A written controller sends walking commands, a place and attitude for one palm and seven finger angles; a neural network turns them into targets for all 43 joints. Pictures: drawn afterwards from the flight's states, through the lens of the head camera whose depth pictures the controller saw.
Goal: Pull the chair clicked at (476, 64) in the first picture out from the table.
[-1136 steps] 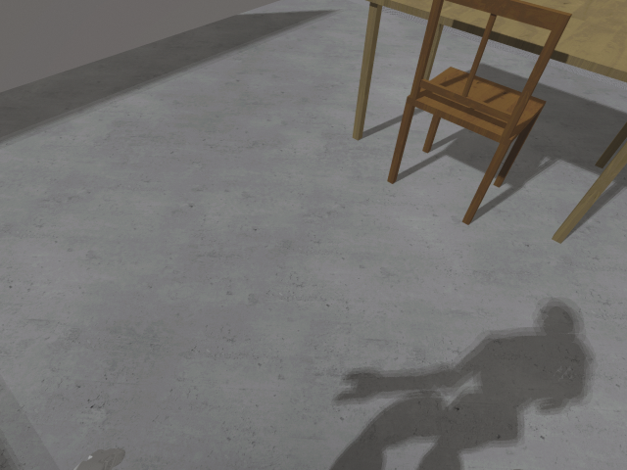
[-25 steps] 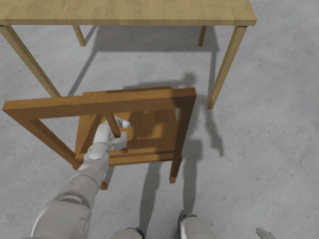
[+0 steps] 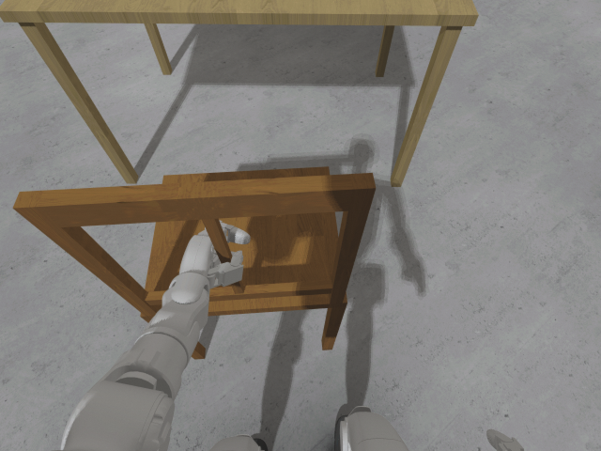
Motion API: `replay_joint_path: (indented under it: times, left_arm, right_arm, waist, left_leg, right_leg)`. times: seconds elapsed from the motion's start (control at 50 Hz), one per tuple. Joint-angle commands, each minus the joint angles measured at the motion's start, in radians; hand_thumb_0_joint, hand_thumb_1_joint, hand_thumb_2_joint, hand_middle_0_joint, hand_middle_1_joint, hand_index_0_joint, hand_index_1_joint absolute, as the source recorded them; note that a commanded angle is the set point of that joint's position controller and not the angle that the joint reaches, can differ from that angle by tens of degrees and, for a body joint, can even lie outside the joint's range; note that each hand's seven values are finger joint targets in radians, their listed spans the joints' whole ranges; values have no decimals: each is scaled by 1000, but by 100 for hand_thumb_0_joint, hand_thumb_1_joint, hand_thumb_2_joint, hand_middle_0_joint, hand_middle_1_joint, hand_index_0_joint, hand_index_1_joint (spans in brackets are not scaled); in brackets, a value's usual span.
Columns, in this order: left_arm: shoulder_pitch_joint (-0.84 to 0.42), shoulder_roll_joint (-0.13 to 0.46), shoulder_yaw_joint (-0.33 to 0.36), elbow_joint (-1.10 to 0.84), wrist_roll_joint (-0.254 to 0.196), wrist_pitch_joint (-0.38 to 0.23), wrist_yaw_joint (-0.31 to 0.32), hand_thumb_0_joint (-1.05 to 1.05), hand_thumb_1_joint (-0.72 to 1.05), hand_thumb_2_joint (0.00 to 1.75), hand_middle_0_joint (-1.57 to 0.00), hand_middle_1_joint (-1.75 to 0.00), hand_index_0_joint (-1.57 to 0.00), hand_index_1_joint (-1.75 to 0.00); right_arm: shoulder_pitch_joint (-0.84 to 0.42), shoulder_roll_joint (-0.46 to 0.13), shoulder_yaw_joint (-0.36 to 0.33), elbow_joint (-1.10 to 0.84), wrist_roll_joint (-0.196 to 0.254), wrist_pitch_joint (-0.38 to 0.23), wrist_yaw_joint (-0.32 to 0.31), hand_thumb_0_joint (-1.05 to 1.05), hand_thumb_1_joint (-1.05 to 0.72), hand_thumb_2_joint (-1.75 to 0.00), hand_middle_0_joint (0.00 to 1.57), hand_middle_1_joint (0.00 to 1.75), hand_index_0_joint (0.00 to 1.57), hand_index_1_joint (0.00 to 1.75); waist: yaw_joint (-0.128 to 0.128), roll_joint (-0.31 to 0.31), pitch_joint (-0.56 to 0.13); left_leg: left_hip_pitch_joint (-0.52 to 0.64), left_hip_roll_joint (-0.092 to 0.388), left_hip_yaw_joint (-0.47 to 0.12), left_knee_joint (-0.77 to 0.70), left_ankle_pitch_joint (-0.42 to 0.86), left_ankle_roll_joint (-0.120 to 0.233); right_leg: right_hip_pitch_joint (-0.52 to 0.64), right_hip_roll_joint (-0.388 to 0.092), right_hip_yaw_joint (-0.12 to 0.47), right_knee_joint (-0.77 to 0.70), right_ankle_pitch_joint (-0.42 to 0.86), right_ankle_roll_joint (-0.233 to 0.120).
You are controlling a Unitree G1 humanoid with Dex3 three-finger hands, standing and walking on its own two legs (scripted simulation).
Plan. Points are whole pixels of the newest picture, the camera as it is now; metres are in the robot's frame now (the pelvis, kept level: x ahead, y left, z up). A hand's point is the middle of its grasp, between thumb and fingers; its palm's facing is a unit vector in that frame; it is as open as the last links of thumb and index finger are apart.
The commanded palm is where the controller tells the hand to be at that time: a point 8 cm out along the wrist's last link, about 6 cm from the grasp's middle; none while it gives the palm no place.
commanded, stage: step backward, pulling the chair out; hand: left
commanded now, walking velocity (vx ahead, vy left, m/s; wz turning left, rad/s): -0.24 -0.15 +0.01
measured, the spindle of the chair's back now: (226, 258) +0.40 +0.13 -0.08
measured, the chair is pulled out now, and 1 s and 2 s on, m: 0.51 0.66 0.66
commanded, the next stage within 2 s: stop walking, hand still on the chair in 0.04 s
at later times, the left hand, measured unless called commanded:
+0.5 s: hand (233, 356) +0.24 +0.10 -0.05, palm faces -0.06 -0.98 -0.18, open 5.0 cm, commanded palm +0.22 +0.15 -0.04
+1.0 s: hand (230, 372) +0.22 +0.10 -0.05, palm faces -0.07 -0.98 -0.18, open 5.0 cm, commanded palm +0.20 +0.15 -0.04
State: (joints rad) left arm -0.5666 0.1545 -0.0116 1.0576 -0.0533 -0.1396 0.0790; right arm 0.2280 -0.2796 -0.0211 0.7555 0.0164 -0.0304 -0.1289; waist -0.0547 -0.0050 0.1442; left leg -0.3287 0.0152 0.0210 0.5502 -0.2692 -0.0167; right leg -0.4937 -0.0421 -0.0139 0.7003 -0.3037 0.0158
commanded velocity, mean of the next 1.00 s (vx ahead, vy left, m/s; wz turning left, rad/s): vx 0.03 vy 0.01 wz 0.00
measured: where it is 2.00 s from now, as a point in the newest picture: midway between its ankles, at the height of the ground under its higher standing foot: outside the picture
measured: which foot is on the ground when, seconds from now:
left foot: down 0.00-0.14, up 0.16-0.28, down 0.30-1.00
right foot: up 0.00-0.06, down 0.08-1.00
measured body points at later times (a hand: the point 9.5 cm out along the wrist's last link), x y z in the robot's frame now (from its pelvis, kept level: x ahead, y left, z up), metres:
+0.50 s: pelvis -0.07 -0.01 +0.00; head -0.04 -0.02 +0.45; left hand +0.24 +0.15 -0.04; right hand +0.02 -0.27 -0.12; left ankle -0.06 +0.13 -0.73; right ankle +0.00 -0.12 -0.73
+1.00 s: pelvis -0.04 -0.01 +0.01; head -0.03 -0.02 +0.46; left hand +0.22 +0.15 -0.04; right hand +0.09 -0.26 -0.10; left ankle -0.06 +0.13 -0.73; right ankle +0.00 -0.12 -0.73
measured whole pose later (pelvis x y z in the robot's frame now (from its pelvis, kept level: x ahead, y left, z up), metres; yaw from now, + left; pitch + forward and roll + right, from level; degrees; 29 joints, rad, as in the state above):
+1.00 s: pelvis -0.04 -0.01 +0.01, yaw -2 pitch -1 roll +1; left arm -0.03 0.11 -0.09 0.64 -0.02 -0.08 0.09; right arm 0.20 -0.23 0.02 0.68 0.00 -0.03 -0.12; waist -0.03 0.02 0.04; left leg -0.14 0.03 0.03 0.43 -0.27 -0.02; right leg -0.27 -0.01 -0.01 0.46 -0.18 -0.01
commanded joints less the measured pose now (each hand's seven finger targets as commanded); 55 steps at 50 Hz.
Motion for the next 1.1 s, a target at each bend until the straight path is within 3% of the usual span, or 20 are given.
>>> replay_joint_path:
  times: [0.0, 0.04, 0.08, 0.1, 0.12, 0.14, 0.16, 0.24, 0.26, 0.3, 0.34, 0.38, 0.44, 0.48, 0.54, 0.64, 0.76, 0.98, 1.04, 1.08]
  left_arm:
    - [-418, 98, 11, -178, 21, -105, 7, 0, 90, 90, -50, -145, -50, -145]
    - [-410, 129, 29, -151, 32, -122, 6, 0, 90, 90, -50, -145, -50, -145]
    - [-368, 173, 39, -125, 40, -125, 2, 0, 90, 90, -50, -145, -50, -145]
    - [-361, 227, 67, -121, 22, -116, 9, 0, 90, 90, -50, -145, -50, -145]
    - [-345, 260, 85, -111, 16, -105, 11, 0, 90, 90, -50, -145, -50, -145]
    - [-256, 258, 94, -278, 11, -113, 6, 0, 90, 90, -50, -145, -50, -145]
    - [-206, 260, 101, -279, 13, -93, 8, 0, 90, 90, -50, -145, -50, -145]
    - [-160, 194, 87, -376, 15, -38, 22, 0, 90, 90, -50, -145, -50, -145]
    - [-148, 193, 80, -392, 10, -29, 25, 0, 90, 90, -50, -145, -50, -145]
    - [-145, 143, 52, -444, 17, -28, 22, 0, 90, 90, -50, -145, -50, -145]
    - [-116, 63, -15, -418, 24, -25, 13, 0, 90, 90, -50, -145, -50, -145]
    - [-89, 77, -3, -418, 29, -22, 17, 0, 90, 90, -50, -145, -50, -145]
    - [-35, 63, -22, -434, 33, -26, 11, 0, 90, 90, -50, -145, -50, -145]
    - [3, 85, -15, -455, 40, -27, 14, 0, 90, 90, -50, -145, -50, -145]
    - [68, 78, -15, -468, 37, -31, 21, 0, 90, 90, -50, -145, -50, -145]
    - [187, 78, -12, -519, 40, -29, 25, 0, 90, 90, -50, -145, -50, -145]
    - [277, 82, -23, -591, 36, -25, 24, 0, 90, 90, -50, -145, -50, -145]
    - [342, 71, -32, -658, 32, -9, 23, 0, 90, 90, -50, -145, -50, -145]
    - [345, 65, -34, -651, 33, -4, 25, 0, 90, 90, -50, -145, -50, -145]
    - [352, 73, -30, -653, 32, -1, 25, 0, 90, 90, -50, -145, -50, -145]
  right_arm:
    - [70, -116, -38, -52, -1, -38, 20, 0, -90, -90, 20, 30, 20, 30]
    - [61, -115, -35, -42, 3, -45, 29, 0, -90, -90, 20, 30, 20, 30]
    - [51, -115, -30, -42, 12, -43, 22, 0, -90, -90, 20, 30, 20, 30]
    - [73, -119, -40, -37, 30, -45, 10, 0, -90, -90, 20, 30, 20, 30]
    - [42, -118, -42, -56, 38, -50, 4, 0, -90, -90, 20, 30, 20, 30]
    - [-11, -94, -39, -142, 30, -42, 8, 0, -90, -90, 20, 30, 20, 30]
    - [-21, -91, -24, -136, 23, -40, 5, 0, -90, -90, 20, 30, 20, 30]
    - [-23, -69, 8, -147, 8, -38, -8, 0, -90, -90, 20, 30, 20, 30]
    - [-18, -84, 1, -140, 8, -35, -14, 0, -90, -90, 20, 30, 20, 30]
    - [-20, -98, -10, -164, 0, -29, -14, 0, -90, -90, 20, 30, 20, 30]
    - [-52, -67, 11, -179, 4, -16, -5, 0, -90, -90, 20, 30, 20, 30]
    - [-42, -71, 9, -167, 5, -11, -7, 0, -90, -90, 20, 30, 20, 30]
    - [-40, -68, 4, -170, 0, -18, -1, 0, -90, -90, 20, 30, 20, 30]
    - [-44, -60, 5, -161, -3, -25, -2, 0, -90, -90, 20, 30, 20, 30]
    - [-39, -53, 10, -165, -3, -30, -2, 0, -90, -90, 20, 30, 20, 30]
    - [-52, -49, 10, -171, -10, -46, -3, 0, -90, -90, 20, 30, 20, 30]
    - [-68, -59, 7, -177, -7, -52, -3, 0, -90, -90, 20, 30, 20, 30]
    - [-81, -53, 7, -200, -11, -29, -4, 0, -90, -90, 20, 30, 20, 30]
    - [-85, -51, 9, -206, -10, -20, -3, 0, -90, -90, 20, 30, 20, 30]
    - [-81, -53, 8, -201, -10, -21, -4, 0, -90, -90, 20, 30, 20, 30]
  waist:
    - [12, 176, -467]
    - [14, 202, -467]
    - [14, 149, -441]
    - [2, -46, -509]
    - [15, -165, -524]
    - [54, -116, -525]
    - [51, -77, -514]
    - [26, -129, -495]
    - [21, -94, -468]
    - [37, 35, -442]
    - [38, 144, -387]
    - [45, 120, -338]
    - [37, 18, -349]
    - [38, 43, -304]
    - [38, -42, -265]
    - [42, -40, -298]
    - [39, 37, -345]
    - [39, 30, -352]
    - [40, -16, -334]
    - [40, 20, -332]
  left_leg:
    - [409, 291, -190, 9, 894, 117]
    - [342, 258, -156, 52, 797, 84]
    - [175, 195, -93, 69, 541, 27]
    - [104, 121, -29, 127, 339, -17]
    - [18, 50, -30, 220, -27, -39]
    - [-20, 10, -74, 296, -241, -32]
    - [-20, 4, -88, 293, -268, -24]
    - [104, 3, -36, -11, -97, -4]
    - [166, 22, -39, -105, -12, 5]
    - [203, 110, -98, -159, 149, 49]
    - [94, 146, -147, -215, -41, 80]
    - [39, 149, -156, -235, -75, 93]
    - [108, 93, -83, -158, 5, 57]
    - [99, 76, -69, -184, -115, 48]
    - [123, 58, -53, -163, -108, 42]
    - [165, 71, -50, -164, 46, 37]
    - [206, 88, -49, -164, 252, 24]
    - [222, 90, -41, -164, 271, 17]
    - [202, 83, -44, -168, 220, 17]
    - [213, 83, -42, -171, 219, 19]
  right_leg:
    - [95, 9, 22, -69, -1, -10]
    - [202, -11, 38, -193, 197, -18]
    - [312, -80, 77, -235, 543, -33]
    - [409, -155, 155, -229, 718, -60]
    - [443, -241, 233, -245, 817, -108]
    - [446, -308, 271, -274, 687, -150]
    - [439, -317, 267, -286, 572, -172]
    - [424, -216, 166, -263, 347, -103]
    - [384, -190, 152, -262, 245, -82]
    - [354, -69, 85, -210, 141, -16]
    - [332, -23, 35, -181, -91, 0]
    - [349, -5, 32, -161, -59, -5]
    - [336, -37, 82, -273, 8, -20]
    - [288, -47, 106, -330, -107, -20]
    - [231, -65, 140, -390, -157, -34]
    - [285, -62, 122, -360, 60, -34]
    - [354, -61, 83, -279, 360, -39]
    - [369, -69, 80, -276, 418, -42]
    - [368, -70, 86, -297, 364, -45]
    - [356, -68, 87, -303, 358, -43]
